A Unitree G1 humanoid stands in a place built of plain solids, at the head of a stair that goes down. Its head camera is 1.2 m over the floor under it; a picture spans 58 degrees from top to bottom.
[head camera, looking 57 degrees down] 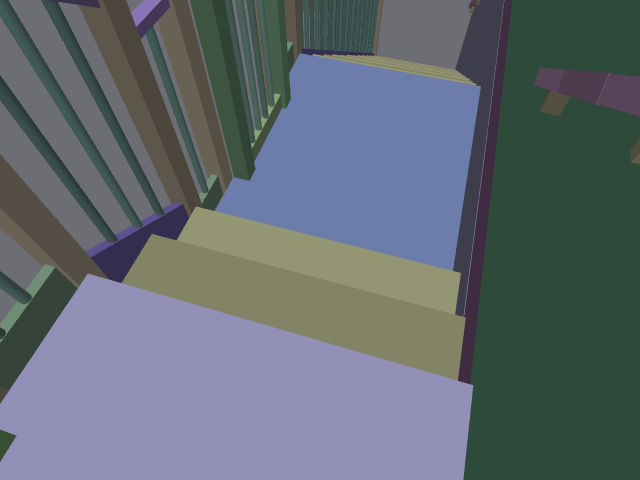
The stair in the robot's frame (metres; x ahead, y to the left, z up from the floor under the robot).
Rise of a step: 0.19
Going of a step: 0.29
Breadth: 1.20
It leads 17 degrees to the right of straight ahead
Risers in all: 3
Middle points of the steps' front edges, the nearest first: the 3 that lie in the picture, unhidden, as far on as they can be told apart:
0.48 0.16 0.00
0.76 0.07 -0.19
1.03 -0.01 -0.37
